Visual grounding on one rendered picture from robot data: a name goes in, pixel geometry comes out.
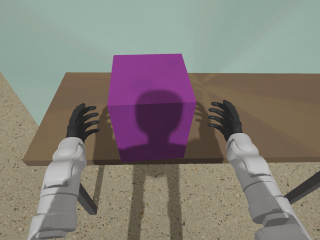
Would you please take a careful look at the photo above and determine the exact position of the carton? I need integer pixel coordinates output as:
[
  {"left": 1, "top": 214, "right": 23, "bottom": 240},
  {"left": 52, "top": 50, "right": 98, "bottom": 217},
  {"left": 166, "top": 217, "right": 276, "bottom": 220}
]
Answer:
[{"left": 107, "top": 53, "right": 197, "bottom": 162}]

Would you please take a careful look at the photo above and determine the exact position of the left robot hand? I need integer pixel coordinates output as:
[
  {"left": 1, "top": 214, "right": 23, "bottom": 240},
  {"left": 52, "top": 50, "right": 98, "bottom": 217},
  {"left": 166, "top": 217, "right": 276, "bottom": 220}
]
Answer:
[{"left": 66, "top": 103, "right": 100, "bottom": 143}]

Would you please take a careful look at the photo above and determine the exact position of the right robot hand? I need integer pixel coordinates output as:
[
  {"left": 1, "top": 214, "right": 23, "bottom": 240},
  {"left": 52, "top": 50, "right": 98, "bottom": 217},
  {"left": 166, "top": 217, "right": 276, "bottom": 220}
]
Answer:
[{"left": 207, "top": 99, "right": 243, "bottom": 142}]

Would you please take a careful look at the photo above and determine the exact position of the robot right upper arm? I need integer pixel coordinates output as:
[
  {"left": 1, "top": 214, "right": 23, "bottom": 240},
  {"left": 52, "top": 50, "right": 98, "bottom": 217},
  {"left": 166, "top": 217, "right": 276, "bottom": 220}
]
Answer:
[{"left": 254, "top": 223, "right": 310, "bottom": 240}]

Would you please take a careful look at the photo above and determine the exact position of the table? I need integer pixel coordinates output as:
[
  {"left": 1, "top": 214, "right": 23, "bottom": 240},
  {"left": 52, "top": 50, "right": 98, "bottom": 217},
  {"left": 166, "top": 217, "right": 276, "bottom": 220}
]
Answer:
[{"left": 22, "top": 72, "right": 320, "bottom": 215}]

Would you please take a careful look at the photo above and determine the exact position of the right robot forearm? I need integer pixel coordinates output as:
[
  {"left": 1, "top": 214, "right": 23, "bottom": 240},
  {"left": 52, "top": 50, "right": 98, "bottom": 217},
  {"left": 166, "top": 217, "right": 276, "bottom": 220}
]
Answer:
[{"left": 226, "top": 133, "right": 312, "bottom": 240}]

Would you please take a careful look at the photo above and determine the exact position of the left robot forearm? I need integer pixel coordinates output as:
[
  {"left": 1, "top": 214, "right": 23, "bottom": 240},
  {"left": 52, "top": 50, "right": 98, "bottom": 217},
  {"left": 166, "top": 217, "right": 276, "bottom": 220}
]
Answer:
[{"left": 27, "top": 137, "right": 87, "bottom": 240}]

